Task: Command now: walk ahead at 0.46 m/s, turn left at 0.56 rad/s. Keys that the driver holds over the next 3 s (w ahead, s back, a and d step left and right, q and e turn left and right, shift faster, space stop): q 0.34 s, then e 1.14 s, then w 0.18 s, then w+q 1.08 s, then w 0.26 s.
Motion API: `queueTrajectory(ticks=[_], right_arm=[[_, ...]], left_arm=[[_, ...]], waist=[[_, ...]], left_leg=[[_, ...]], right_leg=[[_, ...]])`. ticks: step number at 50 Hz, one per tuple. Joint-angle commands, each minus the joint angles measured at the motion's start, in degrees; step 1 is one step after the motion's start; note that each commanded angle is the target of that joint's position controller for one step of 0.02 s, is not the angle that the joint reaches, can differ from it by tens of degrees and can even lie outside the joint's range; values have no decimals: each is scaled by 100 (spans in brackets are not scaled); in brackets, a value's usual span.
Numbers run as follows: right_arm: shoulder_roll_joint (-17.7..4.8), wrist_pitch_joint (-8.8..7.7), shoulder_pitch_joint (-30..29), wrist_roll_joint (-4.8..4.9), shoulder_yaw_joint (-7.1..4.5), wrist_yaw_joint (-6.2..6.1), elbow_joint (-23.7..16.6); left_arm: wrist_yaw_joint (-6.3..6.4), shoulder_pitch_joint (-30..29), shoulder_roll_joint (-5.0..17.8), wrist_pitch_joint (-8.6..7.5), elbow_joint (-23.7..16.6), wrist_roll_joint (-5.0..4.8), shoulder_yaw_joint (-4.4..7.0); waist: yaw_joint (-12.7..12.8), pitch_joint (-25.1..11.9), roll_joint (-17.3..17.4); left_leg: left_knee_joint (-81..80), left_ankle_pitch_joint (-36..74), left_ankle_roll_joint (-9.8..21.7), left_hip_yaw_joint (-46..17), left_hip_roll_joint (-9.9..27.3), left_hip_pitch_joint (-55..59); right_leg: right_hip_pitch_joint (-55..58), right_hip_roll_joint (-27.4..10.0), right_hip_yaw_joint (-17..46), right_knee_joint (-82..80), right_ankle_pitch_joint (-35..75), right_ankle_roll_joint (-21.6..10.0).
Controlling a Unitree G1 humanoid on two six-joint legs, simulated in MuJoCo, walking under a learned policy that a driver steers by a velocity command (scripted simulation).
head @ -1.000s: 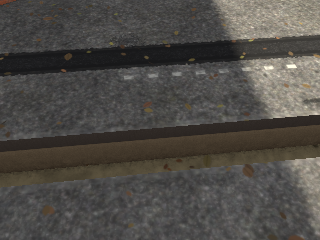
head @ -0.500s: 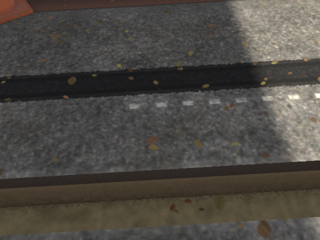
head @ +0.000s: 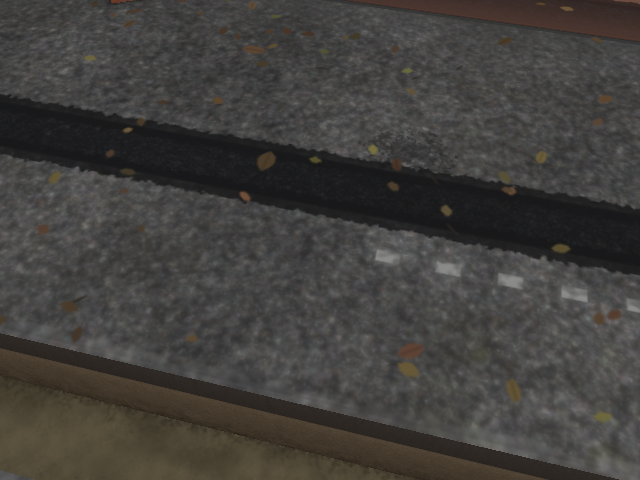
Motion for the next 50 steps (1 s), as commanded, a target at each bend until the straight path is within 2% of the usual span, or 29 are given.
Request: queueTrajectory(ticks=[1, 3, 5, 7, 8, 9, 10, 16, 17, 20, 21, 22, 23, 24, 25, 27, 29, 31, 34, 36, 41, 42, 43, 44, 45, 46, 47, 48, 50], right_arm=[[-747, -81, 422, -38, -189, -57, -293], [-683, -79, 188, -70, -144, -90, -411], [-888, -66, 232, -111, -178, -180, -395], [-1107, 87, 287, -167, -249, -313, -428], [-1067, 186, 235, -164, -239, -352, -500], [-1118, 216, 187, -264, -235, -366, -713], [-991, 265, 130, -241, -178, -371, -849], [-983, 490, 159, -92, -68, -555, -1446], [-896, 587, 117, 50, -34, -551, -1499], [-829, 718, -718, -38, 87, -583, -1925], [-491, 664, -1028, -33, 210, -598, -1992], [-227, 651, -716, -81, 281, -612, -2028], [14, 629, 174, -163, 353, -588, -1791], [-341, 588, 561, -147, 253, -555, -1514], [-619, 565, 388, -182, 184, -571, -1452], [-868, 576, -434, -268, 102, -613, -1760], [-630, 636, -923, -161, 180, -525, -1923], [-233, 605, -1150, -124, 326, -477, -1977], [-337, 566, -996, -139, 320, -518, -1878], [-151, 520, -899, -126, 375, -544, -1889], [-233, 266, -260, -139, 312, -402, -1719], [-508, 220, 2, -199, 217, -403, -1635], [-890, 223, 12, -364, 146, -406, -1571], [-986, 274, 269, -309, 92, -392, -1512], [-842, 284, 319, -255, 138, -367, -1469], [-818, 284, 260, -281, 145, -333, -1424], [-791, 246, 81, -198, 125, -325, -1435], [-734, 214, -13, -56, 126, -352, -1334], [-740, 209, 163, -119, 117, -424, -1236]], left_arm=[[54, -221, 854, -256, -582, 106, 206], [115, -84, 834, -48, -680, 175, 247], [247, -332, 746, 122, -852, 196, 241], [247, -460, 324, 190, -1051, 384, 76], [218, -414, 347, 207, -1071, 363, 61], [88, 1, 595, 163, -904, 340, 106], [39, -59, 713, 184, -943, 297, 138], [-75, -894, 880, 186, -1694, 134, 88], [-63, -1184, 628, 236, -1902, 117, -8], [-196, -164, 783, 296, -1802, 212, -55], [-222, 438, 832, 232, -1615, 168, -54], [-259, 485, 1071, 167, -1555, 159, -17], [-301, 86, 780, 101, -1549, 173, -183], [-356, -346, 306, 31, -1636, 91, -347], [-408, -458, 407, 13, -1642, 41, -325], [-416, -675, 991, 56, -1719, -97, -129], [-318, -369, 1331, 237, -1692, -136, 4], [-241, -169, 1294, 423, -1663, -67, 60], [-221, -251, 1217, 607, -1815, -77, 111], [-189, -266, 1098, 689, -1856, -81, 140], [-44, -722, 929, 837, -2156, -151, 148], [6, -767, 810, 821, -2301, -117, 113], [70, -526, 727, 829, -2321, -58, 89], [95, -226, 844, 813, -2236, 53, 129], [86, -89, 1112, 801, -2136, 125, 229], [87, -103, 1211, 830, -2063, 50, 287], [67, 20, 1211, 887, -1961, 21, 339], [84, -74, 1209, 957, -2066, 15, 366], [98, -323, 1072, 1001, -2185, -63, 335]], waist=[[-97, -937, -93], [168, -874, -77], [217, -829, -96], [227, -1204, 143], [251, -1329, 245], [303, -1833, 165], [273, -1843, 109], [26, -1238, 727], [-9, -1028, 917], [595, -1537, 1061], [907, -1515, 705], [549, -1297, -490], [-180, -1109, -1550], [-557, -745, -852], [-535, -855, -454], [-359, -802, -287], [-129, -915, -302], [37, -1102, -501], [108, -1174, -668], [105, -1252, -873], [-124, -1399, -1033], [-106, -1566, -539], [183, -1597, 754], [89, -1557, 1713], [51, -1534, 1177], [79, -1321, 595], [205, -1067, 290], [250, -766, 335], [123, -810, 283]], left_leg=[[-1649, 2288, 1248, -2357, 1611, 2284], [-1660, 3248, 1221, -2006, 1477, 1379], [-1665, 3856, 1160, -1768, 1353, 979], [-1409, 5010, 1142, -1494, 1160, 895], [-1268, 5186, 1051, -1343, 1041, 911], [-869, 5398, 1046, -1431, 1219, 1110], [-744, 5274, 1031, -1571, 1223, 1155], [-88, 4588, 1045, -2587, 1394, 1715], [-150, 4437, 879, -2440, 1094, 1798], [307, 5200, 540, -2128, 826, 1468], [956, 4593, 266, -1929, 548, 1160], [2046, 1852, -104, -1678, -66, 619], [2879, -2453, -419, -1990, -585, -174], [3236, -3020, -635, -2111, -332, -541], [3363, -2885, -783, -1875, -145, -637], [3040, -2381, -950, -1372, 332, -863], [2369, -2203, -924, -952, 413, -717], [1931, -1824, -856, -740, 369, -317], [1701, -1636, -737, -521, 251, -318], [1480, -1524, -683, -420, 214, -148], [-347, -251, -315, -296, 101, 758], [-753, 2272, -104, -540, 441, 1520], [-669, 5343, 461, -1251, 1367, 2371], [-902, 6557, 1321, -2162, 2312, 2800], [-968, 6166, 1761, -2426, 2741, 2625], [-949, 5504, 1666, -2225, 2613, 2406], [-987, 5173, 1550, -1780, 2383, 2145], [-1044, 5153, 1406, -1742, 2499, 2060], [-1263, 4611, 1208, -1158, 2245, 2180]], right_leg=[[-2121, -374, 655, 213, 330, -16], [-1416, -444, 612, -308, 196, 141], [-1256, -361, 539, -1062, 339, 210], [-1005, -121, 334, -1322, 1209, 280], [-970, -43, 322, -1384, 1555, 290], [-771, 37, 310, -645, 2369, 315], [-999, 7, 366, -394, 2224, 334], [-2012, 179, 586, -481, 1137, 266], [-2119, 266, 394, -1438, 659, 318], [-36, 398, -171, -2743, 1476, 364], [666, 225, 17, -3856, 2885, 240], [848, -402, 1062, -4169, 5379, -289], [962, -1408, 2738, -4420, 7586, -1156], [803, -1710, 2864, -4225, 8091, -1516], [911, -1685, 2774, -4206, 7712, -1724], [1008, -1577, 2951, -4250, 6859, -1722], [1272, -1180, 2508, -4185, 6485, -1409], [1313, -895, 2284, -4141, 6312, -1245], [1389, -849, 2279, -4108, 6424, -1324], [1360, -721, 2205, -3979, 6291, -1311], [1172, -433, 2448, -3687, 5349, -1035], [830, -110, 2220, -3269, 4395, -747], [-187, 427, 1470, -2531, 2367, -273], [-1275, 919, 961, -1675, -753, 157], [-1535, 705, 939, -293, -1469, 475], [-1795, 515, 1002, 395, -1157, 557], [-1820, 396, 967, 807, -850, 622], [-2086, 232, 1097, 1017, -794, 660], [-2119, 214, 942, 972, -315, 639]])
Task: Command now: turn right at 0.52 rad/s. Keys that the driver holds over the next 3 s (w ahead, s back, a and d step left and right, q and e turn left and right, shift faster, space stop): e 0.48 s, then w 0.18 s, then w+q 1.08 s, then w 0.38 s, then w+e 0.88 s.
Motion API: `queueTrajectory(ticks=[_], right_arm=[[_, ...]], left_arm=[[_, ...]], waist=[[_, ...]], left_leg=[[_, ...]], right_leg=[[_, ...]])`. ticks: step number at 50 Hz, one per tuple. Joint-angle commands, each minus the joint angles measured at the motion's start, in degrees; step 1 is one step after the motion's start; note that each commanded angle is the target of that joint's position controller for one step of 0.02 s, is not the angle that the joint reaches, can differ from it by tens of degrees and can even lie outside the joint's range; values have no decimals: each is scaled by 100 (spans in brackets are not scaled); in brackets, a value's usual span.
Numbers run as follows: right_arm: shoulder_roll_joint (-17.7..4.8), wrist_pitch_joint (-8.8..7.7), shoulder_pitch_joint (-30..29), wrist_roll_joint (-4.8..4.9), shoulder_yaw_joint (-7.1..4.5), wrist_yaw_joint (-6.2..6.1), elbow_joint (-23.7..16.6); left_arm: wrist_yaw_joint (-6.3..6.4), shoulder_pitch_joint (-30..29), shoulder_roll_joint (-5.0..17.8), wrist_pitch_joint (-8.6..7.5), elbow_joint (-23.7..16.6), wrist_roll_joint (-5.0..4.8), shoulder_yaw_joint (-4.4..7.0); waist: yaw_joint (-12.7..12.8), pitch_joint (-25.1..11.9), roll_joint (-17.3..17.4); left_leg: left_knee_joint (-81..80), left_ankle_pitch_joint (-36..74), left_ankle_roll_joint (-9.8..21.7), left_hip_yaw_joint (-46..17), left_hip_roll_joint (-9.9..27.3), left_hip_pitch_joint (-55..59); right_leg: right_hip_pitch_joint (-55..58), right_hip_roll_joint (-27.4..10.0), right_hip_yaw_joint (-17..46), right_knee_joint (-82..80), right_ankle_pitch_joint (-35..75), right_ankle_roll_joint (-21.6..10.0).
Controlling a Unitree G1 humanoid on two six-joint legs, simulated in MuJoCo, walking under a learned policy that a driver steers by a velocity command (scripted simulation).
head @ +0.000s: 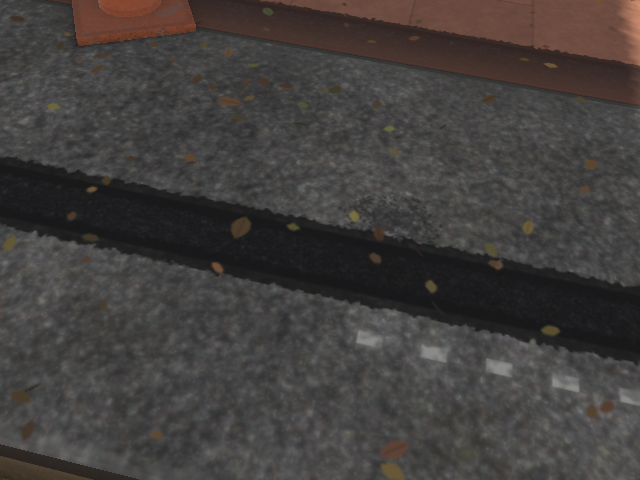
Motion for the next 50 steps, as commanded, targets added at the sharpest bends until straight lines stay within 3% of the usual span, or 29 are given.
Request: queueTrajectory(ticks=[1, 6, 10, 11, 12, 13, 18, 19, 20, 21, 22, 23, 24, 26, 28, 30, 32, 33, 34, 38, 39, 40, 42, 44, 46, 47, 48, 49, 50], right_arm=[[-808, -104, -54, 19, -281, -107, -301], [-1001, -12, 121, -24, -370, -189, -116], [-1266, -1, -153, -66, -400, -140, -211], [-1226, 79, -103, 8, -405, -168, -92], [-1289, 142, -22, 39, -420, -173, -71], [-1405, 221, -48, -5, -462, -137, -62], [-1466, 239, -85, 143, -514, -91, 70], [-1368, 235, -201, 201, -490, -113, 115], [-1109, 203, -169, 232, -416, -143, 178], [-714, 201, -138, -69, -318, -178, -66], [-946, 160, -151, -154, -361, -157, -95], [-1101, 138, -164, -3, -409, -186, -51], [-1295, 148, -184, 45, -476, -217, 2], [-1404, 229, 92, -5, -569, -249, 270], [-1259, 219, 90, 86, -556, -169, 298], [-1020, 135, -62, 125, -483, -98, 314], [-924, 32, -142, 114, -452, -25, 355], [-1004, -83, -72, 195, -502, 50, 491], [-1025, -149, -49, 207, -520, 84, 539], [-907, -275, -218, 176, -497, 96, 594], [-1108, -332, -562, 317, -602, 124, 475], [-1081, -398, -859, 306, -584, 157, 420], [-756, -445, -1044, 352, -469, 163, 403], [-691, -389, -1031, 352, -447, 105, 437], [-679, -391, -954, 375, -440, 74, 454], [-611, -362, -1048, 389, -402, 75, 318], [-529, -383, -1186, 414, -357, 140, 236], [-343, -374, -996, 261, -232, 247, 234], [-366, -371, -1419, 224, -212, 345, 103]], left_arm=[[26, 160, 431, 46, -406, -79, 164], [5, -105, 141, 96, -706, -4, 18], [-58, -23, 78, 74, -655, 109, -38], [-76, -123, -111, 114, -874, 79, -111], [-92, -212, -98, 129, -952, 42, -136], [-139, -170, -135, 141, -1002, 39, -163], [-290, 208, -13, 229, -992, -47, -34], [-289, 577, -13, 200, -855, -37, 22], [-271, 1079, 188, 130, -671, -1, 141], [-187, 1383, 904, -26, -663, 29, 308], [-255, 1318, 1015, -222, -657, 169, 211], [-339, 1011, 1061, -338, -675, 246, 222], [-354, 444, 862, -355, -737, 138, 171], [-264, 15, 444, -320, -719, -140, 36], [-141, 336, 195, -396, -567, -170, -63], [-12, 790, 103, -475, -358, -82, -99], [64, 1127, 111, -523, -161, -29, -101], [25, 1370, 327, -662, -82, 121, -62], [0, 1392, 366, -742, -14, 122, -42], [-49, 1829, 365, -854, 321, 76, -45], [-36, 2059, 495, -957, 454, 91, -16], [2, 2206, 583, -997, 570, 60, 22], [135, 2280, 569, -1027, 692, -4, 55], [188, 2495, 367, -1019, 879, -83, 7], [179, 2404, 364, -1041, 924, -53, 5], [139, 2518, 311, -1009, 1062, -143, 37], [105, 2759, 349, -992, 1095, -134, 41], [101, 2147, 269, -908, 854, -105, -45], [216, 2190, 364, -819, 924, -180, -19]], waist=[[59, -454, 636], [-146, -542, 986], [-138, -830, 899], [-145, -572, 1291], [-241, -508, 1319], [-230, -606, 1412], [-84, -639, 1440], [138, -671, 1278], [366, -624, 623], [122, -405, -1033], [87, -790, -720], [62, -816, -522], [-157, -464, -402], [-311, -449, -399], [-212, -432, -434], [-22, -360, -497], [101, -229, -530], [121, -208, -378], [113, -101, -359], [297, 161, -442], [296, 426, -559], [423, 510, -634], [355, 891, -725], [367, 1090, -569], [276, 1176, -487], [308, 1214, -389], [372, 1084, -302], [216, 1009, 190], [283, 1082, 306]], left_leg=[[-778, 5095, 1370, -1007, 1710, 1145], [-917, 4579, 1411, -503, 1773, 1492], [-647, 4457, 1440, 53, 1783, 999], [-758, 4295, 1368, 14, 1871, 1006], [-734, 4283, 1336, 50, 1911, 1025], [-632, 4413, 1307, 99, 1963, 1031], [18, 4116, 911, 244, 2109, 918], [606, 4013, 691, 447, 1976, 678], [1906, 3396, 287, 798, 1592, -136], [3895, -1620, -315, 834, 777, -2685], [4915, -2294, -595, -303, 230, -3016], [5088, -2127, -746, -678, 185, -2805], [4913, -1671, -789, -715, 261, -2707], [4959, -882, -848, -605, 310, -2506], [4651, -189, -743, -581, 265, -2591], [4143, 284, -640, -595, 284, -2854], [3630, 620, -595, -588, 302, -3042], [3699, 970, -551, -620, 357, -3099], [3619, 1104, -522, -665, 396, -3322], [3575, 1244, -463, -849, 398, -4112], [2950, 1224, -405, -1151, 419, -4432], [2736, 1379, -365, -1156, 326, -4635], [2327, 1720, -455, -1189, 189, -4739], [2412, 1506, -434, -1180, 111, -5083], [2257, 1538, -304, -1213, 22, -5145], [2026, 1539, -265, -1120, -114, -5159], [2145, 1725, -231, -1035, -149, -5410], [1431, 2378, -257, -648, -136, -4272], [1076, 3115, -242, -304, -130, -3453]], right_leg=[[-751, -366, 74, 444, 486, 86], [-696, -543, -291, -567, 697, 158], [160, -504, -832, -665, 1580, 70], [0, -597, -782, -1278, 856, -29], [129, -559, -914, -1452, 737, -104], [317, -572, -1007, -1629, 664, -179], [1157, -455, -1198, -3203, 961, -649], [1662, -334, -1274, -4066, 1579, -842], [2541, -308, -893, -5020, 2846, -1110], [3923, -1789, 1355, -4781, 7391, -1666], [3292, -2648, 2116, -4656, 8879, -2716], [2755, -2589, 1943, -4995, 7583, -3100], [2312, -2266, 1562, -5123, 6441, -2846], [2119, -1900, 1203, -5298, 5031, -2448], [2357, -1689, 1129, -5607, 3741, -2186], [2836, -1622, 1124, -5866, 3046, -1978], [3180, -1621, 1101, -6109, 2700, -1820], [3303, -1751, 1217, -6250, 2449, -1913], [3440, -1805, 1213, -6348, 2284, -1891], [3916, -1886, 908, -6367, 2698, -1810], [4203, -1897, 806, -6439, 2220, -1670], [4284, -1902, 763, -6348, 2382, -1606], [3940, -1905, 549, -6698, 2108, -1658], [4199, -2086, 630, -6884, 2069, -1771], [4233, -2024, 294, -6950, 2341, -1637], [4361, -1956, 99, -7051, 2931, -1479], [4754, -2027, 24, -6954, 2785, -1415], [3638, -1819, -616, -7165, 3111, -1391], [2992, -1777, -1003, -7440, 2796, -1340]])
Over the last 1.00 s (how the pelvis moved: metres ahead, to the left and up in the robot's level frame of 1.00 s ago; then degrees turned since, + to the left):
0.19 0.00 0.02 -1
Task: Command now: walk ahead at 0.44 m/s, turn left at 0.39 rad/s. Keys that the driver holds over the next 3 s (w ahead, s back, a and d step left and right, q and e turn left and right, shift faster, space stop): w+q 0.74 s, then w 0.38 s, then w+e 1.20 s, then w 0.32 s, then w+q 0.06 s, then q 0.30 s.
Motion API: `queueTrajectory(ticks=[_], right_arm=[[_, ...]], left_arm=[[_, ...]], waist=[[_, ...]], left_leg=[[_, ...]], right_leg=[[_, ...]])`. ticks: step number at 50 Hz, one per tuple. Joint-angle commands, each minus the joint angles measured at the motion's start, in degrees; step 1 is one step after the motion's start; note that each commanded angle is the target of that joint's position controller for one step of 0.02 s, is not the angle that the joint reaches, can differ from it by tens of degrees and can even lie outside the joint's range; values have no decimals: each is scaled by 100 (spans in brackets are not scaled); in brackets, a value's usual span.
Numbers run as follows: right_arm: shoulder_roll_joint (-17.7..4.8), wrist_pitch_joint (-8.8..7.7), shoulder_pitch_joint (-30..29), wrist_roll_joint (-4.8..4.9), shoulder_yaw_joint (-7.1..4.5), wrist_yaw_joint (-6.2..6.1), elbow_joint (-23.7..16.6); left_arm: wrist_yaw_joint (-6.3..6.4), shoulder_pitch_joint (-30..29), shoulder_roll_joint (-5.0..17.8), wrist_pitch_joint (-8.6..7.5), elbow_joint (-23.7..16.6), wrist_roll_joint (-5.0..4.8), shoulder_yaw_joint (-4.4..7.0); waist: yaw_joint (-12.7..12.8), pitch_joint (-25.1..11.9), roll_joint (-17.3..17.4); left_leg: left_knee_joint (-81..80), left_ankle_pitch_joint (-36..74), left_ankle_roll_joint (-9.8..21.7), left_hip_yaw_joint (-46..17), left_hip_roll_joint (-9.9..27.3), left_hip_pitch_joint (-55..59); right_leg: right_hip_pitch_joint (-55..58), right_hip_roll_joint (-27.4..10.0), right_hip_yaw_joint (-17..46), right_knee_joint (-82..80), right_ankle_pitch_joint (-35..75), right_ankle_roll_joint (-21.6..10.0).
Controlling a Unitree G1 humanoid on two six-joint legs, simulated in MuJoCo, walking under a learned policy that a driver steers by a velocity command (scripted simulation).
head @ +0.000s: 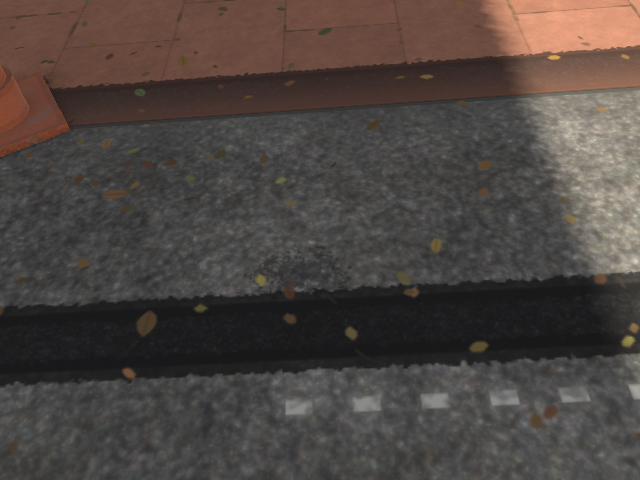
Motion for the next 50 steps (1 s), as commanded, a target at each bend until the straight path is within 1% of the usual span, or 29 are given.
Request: queueTrajectory(ticks=[1, 3, 4, 5, 7, 8, 9, 10, 11, 12, 13, 14, 15, 17, 18, 19, 20, 22, 26, 30, 33, 34, 35, 36, 37, 38, 40, 43, 50], right_arm=[[165, -169, -1522, -188, 226, 205, -879], [61, -221, -1420, -47, 211, 245, -854], [-21, -283, -1479, -58, 206, 246, -937], [65, -439, -1871, -169, 260, 214, -1084], [-201, -517, -1709, -295, 217, 224, -1171], [-456, -465, -1077, -281, 129, 196, -1051], [-775, -342, 439, -281, -29, 116, -639], [-1255, -319, 2003, -492, -164, 130, -316], [-1330, -250, 1964, -354, -240, 13, -379], [-1034, -162, 1854, -483, -148, -78, -436], [-864, -125, 1544, -484, -83, -116, -578], [-713, -98, 1068, -481, -45, -110, -665], [-537, -239, 985, -432, 45, -130, -603], [-287, -166, 874, -332, 161, -159, -480], [-234, -117, 587, -218, 235, -165, -476], [-87, -114, 124, -171, 282, -169, -556], [-291, -133, -5, -103, 213, -182, -525], [-431, -337, 265, -274, 198, -177, -420], [-736, -377, 1295, -43, 63, -80, -50], [-834, -196, 1430, -46, 16, -55, 83], [-745, -30, 1238, -135, 64, -37, 58], [-551, 0, 1102, -192, 149, -8, -65], [-150, -12, 1272, -319, 308, 22, -220], [144, -69, 1975, -144, 428, 69, -388], [-437, -42, 1907, -63, 346, 17, -212], [-733, -42, 1309, -36, 261, 13, -241], [-646, -107, 651, -109, 244, -22, -442], [-342, -70, 720, -110, 302, -6, -520], [-125, -128, -273, -212, 384, 22, -791]], left_arm=[[88, -72, 828, 7, -231, -120, 123], [-8, -255, 816, -87, -264, -57, 92], [-22, -206, 895, -123, -195, -55, 106], [14, -486, 869, -64, -241, 114, 62], [42, 67, 1229, -8, -107, 231, 162], [39, 106, 1357, 48, -91, 226, 170], [9, -290, 1432, 55, -209, 276, 153], [-105, -136, 614, -89, -559, 290, -137], [-294, 22, 525, -372, -844, 289, -268], [-402, -827, 973, -428, -933, -22, -89], [-441, -1152, 846, -476, -1071, -124, -158], [-465, -1270, 833, -527, -1111, 2, -172], [-452, -1380, 1051, -491, -1083, 41, -23], [-333, -1065, 447, -188, -1054, -26, -148], [-324, -765, 274, -105, -1128, 52, -280], [-365, -799, 228, -122, -1262, 223, -356], [-361, -1227, 263, -170, -1480, 470, -421], [-352, -1977, 488, -340, -1591, 670, -392], [-348, -3246, 332, -366, -1888, 313, -500], [-464, -3058, 690, -350, -1821, 191, -331], [-427, -2192, 1058, -349, -1604, 205, -93], [-416, -1647, 1106, -366, -1465, 258, -65], [-347, -1021, 1368, -343, -1440, 295, -19], [-311, -968, 1617, -217, -1309, 328, 55], [-289, -1090, 1064, -198, -1365, 284, -25], [-259, -1230, 752, -212, -1417, 298, -99], [-271, -1431, 701, -222, -1272, 315, -118], [-308, -1241, 601, -289, -1022, 258, -105], [-345, -1147, 943, -235, -734, 197, 7]], waist=[[137, 932, -102], [57, 1095, -319], [30, 1117, -526], [-70, 1229, -898], [-202, 551, -1133], [-480, 40, -1367], [-1177, -844, -1517], [-1291, -2179, -938], [-1045, -3570, -469], [-1194, -3139, -573], [-962, -2106, -714], [-647, -1382, -1005], [-317, -931, -1106], [95, -399, 244], [462, -330, 146], [687, -77, 91], [614, 237, 102], [192, -129, 111], [-703, -217, 113], [-598, 16, 347], [-114, -276, 446], [128, -984, 274], [219, -1720, -517], [-242, -1958, -2182], [-101, -1478, -1255], [102, -733, -524], [61, 42, -289], [-86, 44, -690], [94, 400, -415]], left_leg=[[-531, 1483, 174, 457, 43, 381], [-723, 1128, 438, 624, -42, 354], [-819, 932, 588, 662, -108, 267], [-1224, 785, 755, 1135, -270, 694], [-1521, -167, 897, 1703, -717, 1557], [-1862, -467, 1095, 1669, -808, 2301], [-2104, -184, 1449, 1058, -535, 4203], [-901, 147, 2756, -1291, 1112, 8554], [-1788, -499, 2973, -3798, 1956, 9291], [-2319, -796, 2488, -3442, 1574, 8585], [-2634, -883, 2251, -2716, 1331, 7344], [-2979, -614, 2139, -2489, 1265, 6010], [-3208, -200, 1875, -2231, 1026, 4937], [-3502, -337, 2009, -1984, 852, 3735], [-3423, -626, 1842, -1478, 714, 3130], [-3530, -1089, 1723, -1079, 425, 1975], [-3714, -978, 1746, -823, 46, 1374], [-3805, 4, 1828, -852, -1, 1680], [-3634, -313, 1506, -1361, 412, 3678], [-3338, -880, 1188, -1799, 737, 4409], [-1863, 282, 813, -1781, 428, 4806], [-828, 56, 688, -1609, 250, 4421], [595, -1581, 556, -1123, -178, 3550], [2141, -3822, 233, -370, -758, 1405], [2988, -3441, 121, -460, -145, 851], [3085, -2747, 94, -453, 22, 856], [2700, -2177, 36, -332, 216, 857], [2060, -2030, 6, -159, 325, 1128], [-40, -635, -159, 270, 641, 823]], right_leg=[[-1386, -1590, -171, -667, 1662, -417], [-1052, -1437, -507, -609, 2303, -390], [-700, -1452, -641, -359, 3325, -269], [-997, -1296, -947, -28, 5300, 161], [-491, -1564, -875, 1328, 8137, 322], [-352, -1600, -825, 2517, 8856, 325], [-985, -1470, -743, 4042, 8728, 325], [-4819, -854, -25, 6852, 4265, 813], [-5637, 261, 1049, 7903, -934, 712], [-5907, 69, 1477, 8140, -401, 508], [-5980, -239, 1282, 7847, -143, 409], [-5740, -403, 1145, 7678, -14, 290], [-5374, -524, 1264, 7518, 368, 104], [-5727, -300, 952, 9803, -537, 260], [-5846, -439, 1046, 9385, -30, 271], [-5409, -515, 995, 8457, 291, 311], [-5098, -478, 557, 7125, 652, 396], [-4806, -409, 228, 6173, 1852, 440], [-5072, -246, 421, 3419, 2551, 342], [-4265, -129, 708, 2200, 2610, 282], [-3176, -3, 726, 1621, 1872, 34], [-1965, -447, 960, 1868, 1932, -144], [-654, -1434, 1982, 2151, 1716, -418], [695, -2636, 4679, 1615, 766, -1398], [160, -2635, 4896, 1427, -286, -1257], [-645, -2255, 3888, 1290, -334, -923], [-1601, -1677, 2612, 1022, 860, -763], [-1722, -1256, 1763, 716, 1795, -746], [-1682, -1106, 1038, 300, 2492, -816]])
Over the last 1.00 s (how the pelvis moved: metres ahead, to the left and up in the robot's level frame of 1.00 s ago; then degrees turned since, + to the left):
0.09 -0.11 0.00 -15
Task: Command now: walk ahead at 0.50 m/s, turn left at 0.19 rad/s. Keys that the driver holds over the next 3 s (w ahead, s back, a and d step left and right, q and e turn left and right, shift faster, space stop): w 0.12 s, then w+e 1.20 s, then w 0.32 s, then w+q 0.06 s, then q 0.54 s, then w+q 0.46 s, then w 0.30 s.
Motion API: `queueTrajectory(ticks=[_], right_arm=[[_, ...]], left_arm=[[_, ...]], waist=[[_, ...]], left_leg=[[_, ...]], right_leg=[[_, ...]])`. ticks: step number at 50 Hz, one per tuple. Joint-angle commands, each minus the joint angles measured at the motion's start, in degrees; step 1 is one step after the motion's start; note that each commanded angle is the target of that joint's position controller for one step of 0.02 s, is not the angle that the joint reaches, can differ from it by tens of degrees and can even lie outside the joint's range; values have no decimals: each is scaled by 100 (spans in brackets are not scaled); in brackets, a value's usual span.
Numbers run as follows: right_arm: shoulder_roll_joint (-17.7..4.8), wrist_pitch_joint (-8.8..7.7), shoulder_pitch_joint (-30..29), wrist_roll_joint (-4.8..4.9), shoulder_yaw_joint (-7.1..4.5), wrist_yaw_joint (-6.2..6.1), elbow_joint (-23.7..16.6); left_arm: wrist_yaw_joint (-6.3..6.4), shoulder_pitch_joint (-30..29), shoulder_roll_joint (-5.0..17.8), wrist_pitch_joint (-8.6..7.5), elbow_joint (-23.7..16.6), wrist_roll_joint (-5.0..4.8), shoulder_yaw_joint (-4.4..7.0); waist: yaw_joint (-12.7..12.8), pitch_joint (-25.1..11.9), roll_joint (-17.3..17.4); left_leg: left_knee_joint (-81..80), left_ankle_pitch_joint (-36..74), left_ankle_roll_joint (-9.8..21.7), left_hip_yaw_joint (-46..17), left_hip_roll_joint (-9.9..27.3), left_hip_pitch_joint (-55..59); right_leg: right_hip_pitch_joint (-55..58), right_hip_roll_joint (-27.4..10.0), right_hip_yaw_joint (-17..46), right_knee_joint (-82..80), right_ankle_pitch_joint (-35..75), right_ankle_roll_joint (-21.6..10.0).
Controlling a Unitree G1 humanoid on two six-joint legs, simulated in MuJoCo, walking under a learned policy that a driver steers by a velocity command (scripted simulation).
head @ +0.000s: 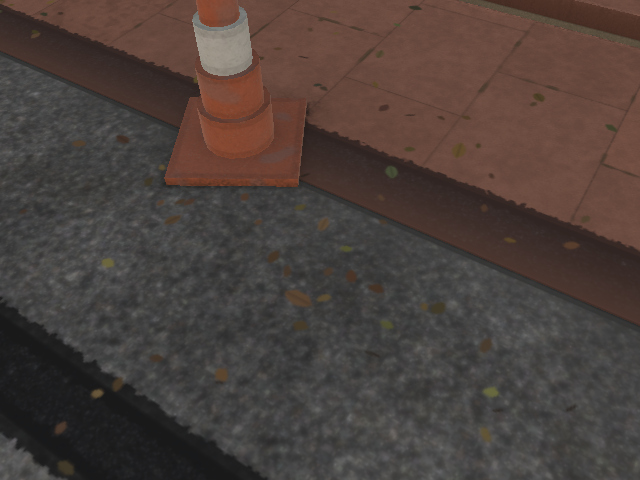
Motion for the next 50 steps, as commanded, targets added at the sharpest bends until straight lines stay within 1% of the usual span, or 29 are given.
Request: queueTrajectory(ticks=[1, 4, 7, 10, 11, 12, 13, 14, 15, 16, 17, 18, 19, 21, 23, 29, 35, 36, 38, 39, 40, 41, 42, 43, 44, 45, 46, 47, 50], right_arm=[[-128, -132, -544, -34, -2, 46, -464], [-54, -201, -1135, 21, 13, 142, -648], [-185, -230, -1462, 50, -56, 219, -825], [-508, -260, -903, 8, -229, 204, -766], [-738, -248, -168, -19, -349, 122, -579], [-1022, -206, 800, -68, -472, 24, -369], [-1502, -130, 1608, -151, -580, -71, -258], [-1311, -79, 1594, -193, -496, -40, -247], [-810, -75, 1397, -113, -392, -47, -229], [-663, -99, 1015, -61, -335, -48, -184], [-534, -135, 677, -69, -295, -15, -161], [-440, -184, 422, -112, -292, 4, -124], [-386, -237, 286, -163, -298, 8, -76], [-348, -334, 207, -185, -325, 5, 45], [-424, -386, 258, -191, -359, -28, 168], [-724, -295, 626, -203, -438, -150, 409], [-969, -52, 1148, -57, -543, -186, 640], [-1008, -12, 1126, -32, -559, -185, 644], [-1168, 43, 997, 18, -605, -213, 619], [-1231, 71, 937, 55, -625, -230, 603], [-1239, 93, 832, 108, -622, -239, 575], [-1090, 56, 874, 82, -559, -251, 526], [-254, -60, 1274, -195, -302, -204, 227], [-394, -295, 1032, -112, -252, -141, 99], [-793, -415, 391, 131, -371, -86, -54], [-711, -485, 234, 142, -322, -81, -124], [-701, -496, 261, 13, -338, -128, -32], [-784, -442, 357, -73, -389, -145, 27], [-626, -252, 487, -164, -371, -124, 89]], left_arm=[[13, -246, 965, -60, -338, -18, 233], [-16, 223, 1009, -10, -101, -58, 239], [22, 407, 1009, 145, 73, -96, 242], [103, 275, 1199, 253, 126, -111, 312], [114, 114, 1254, 286, 95, -116, 323], [134, 1, 1122, 277, -30, -71, 265], [140, 296, 602, 222, -213, 128, 104], [125, 946, 177, 147, -163, -69, -21], [117, 361, 810, 132, -149, -230, 157], [119, -61, 886, 149, -258, -301, 211], [143, -214, 789, 196, -272, -228, 219], [147, -153, 673, 261, -252, -150, 235], [133, 24, 549, 336, -197, -155, 233], [140, 58, 396, 446, -173, -170, 245], [172, -236, 422, 514, -315, -134, 287], [7, -1148, 339, 426, -645, -107, 276], [-220, -2227, 222, 398, -1242, -131, 186], [-250, -2262, 239, 407, -1317, -135, 189], [-266, -2061, 409, 439, -1401, -110, 280], [-257, -1672, 557, 468, -1349, -95, 369], [-215, -911, 807, 484, -1188, -93, 523], [-119, 11, 1191, 526, -960, -102, 731], [-15, 136, 1927, 526, -910, -164, 871], [-65, 203, 1724, 399, -1174, -100, 762], [-118, 74, 1290, 316, -1112, -45, 634], [-118, -196, 1128, 275, -1093, -70, 587], [-107, -605, 969, 265, -1139, -78, 534], [-80, -887, 769, 258, -1236, -28, 465], [-9, -1001, 859, 220, -1246, -23, 474]], waist=[[-14, 287, -655], [229, 388, -647], [190, 451, -635], [-304, 20, -890], [-738, -482, -880], [-1184, -1203, -777], [-1188, -2123, 405], [-899, -2719, 1433], [-1024, -1796, 649], [-883, -940, 309], [-661, -546, 56], [-455, -361, 203], [-298, -325, 380], [-204, -208, 345], [-221, -17, 187], [-527, 186, -82], [-950, 504, -154], [-925, 463, -117], [-700, 161, 98], [-442, -140, 204], [11, -562, 147], [465, -1071, -135], [-17, -1416, -1696], [124, -2464, -1373], [310, -1863, -844], [97, -1199, -710], [-173, -799, -416], [-369, -647, -503], [-574, -544, -495]], left_leg=[[-1096, 906, -29, 238, 91, -238], [-1814, 1407, 77, 442, -60, 141], [-2308, 1164, 222, 366, -148, 76], [-2608, 712, 425, 379, -423, 1083], [-2761, 849, 562, 455, -500, 2141], [-2549, 1115, 766, 160, -83, 3772], [-2170, 1425, 1104, -1313, 1287, 5703], [-3101, -50, 1705, -3416, 2097, 6343], [-3537, -1019, 1433, -3126, 1824, 5423], [-3762, -1079, 1236, -2289, 1655, 4539], [-3986, -592, 1143, -1707, 1407, 3773], [-4195, -271, 1094, -1175, 1196, 3195], [-4401, -102, 1074, -817, 1067, 2808], [-4642, 247, 1152, -319, 1015, 2480], [-4760, 511, 1196, 8, 1054, 2483], [-4763, 1159, 1089, 894, 995, 3111], [-4441, 1580, 954, 1274, 1293, 4259], [-4260, 1948, 899, 1363, 1317, 4383], [-3568, 3817, 753, 1564, 1275, 4457], [-2887, 4758, 674, 1644, 1243, 4434], [-1833, 5051, 533, 1783, 1085, 4137], [-381, 4058, 292, 1826, 854, 3064], [1740, -941, -84, 1704, -61, 472], [2758, -2560, -139, 207, -686, -429], [2761, -2047, -20, -142, -347, -959], [2291, -1552, 94, -78, -119, -943], [1783, -1234, 83, -59, 96, -649], [1437, -1013, 58, -81, 232, -227], [822, -696, -181, 26, 201, 240]], right_leg=[[34, -1388, 901, -741, 1802, -783], [157, -1476, 760, -857, 1795, -762], [794, -1719, 818, -640, 2226, -690], [1000, -1774, 915, 142, 3929, -496], [793, -1609, 769, 893, 4505, -373], [-91, -1362, 659, 2076, 3858, -204], [-1752, -664, 406, 4014, 796, 45], [-3223, -95, 823, 5322, -2416, 242], [-3646, -431, 1091, 5775, -2146, 251], [-3801, -644, 869, 5727, -1543, 253], [-3579, -846, 796, 5598, -1084, 308], [-3275, -1005, 809, 5408, -762, 352], [-2945, -1125, 830, 5369, -560, 388], [-2916, -1180, 807, 5394, -359, 453], [-3311, -1224, 930, 5207, 32, 515], [-3766, -1133, 766, 3674, 1336, 483], [-4137, -1056, 222, 2489, 861, 214], [-4028, -988, 114, 2357, 640, 141], [-3332, -621, -243, 2245, 156, -69], [-2741, -373, -389, 2222, -81, -222], [-1678, -94, -466, 1899, 112, -421], [18, -110, -50, 1607, 467, -685], [1973, -1645, 2742, 1445, 287, -1548], [2625, -2390, 5137, 497, -325, -2245], [2319, -2202, 4338, 292, -191, -1851], [1497, -1946, 3536, 303, 136, -1628], [689, -1690, 2961, 280, 634, -1427], [93, -1511, 2559, 179, 1187, -1345], [-712, -1339, 2190, -94, 1810, -1409]])
Over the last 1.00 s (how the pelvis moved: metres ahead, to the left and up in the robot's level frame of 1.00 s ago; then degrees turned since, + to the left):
0.66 0.12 0.01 31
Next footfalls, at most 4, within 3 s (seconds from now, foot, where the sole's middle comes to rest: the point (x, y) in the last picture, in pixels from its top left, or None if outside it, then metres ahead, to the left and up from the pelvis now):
0.24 left None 0.33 0.15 -0.78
0.82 right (444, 461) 0.55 -0.16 -0.78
1.30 left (405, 327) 0.88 -0.08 -0.78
1.78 right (559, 329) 0.89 -0.45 -0.78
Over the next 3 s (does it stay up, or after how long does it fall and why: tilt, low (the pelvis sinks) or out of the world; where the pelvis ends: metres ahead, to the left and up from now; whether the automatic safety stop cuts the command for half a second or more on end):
stays up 1.16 -0.40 0.00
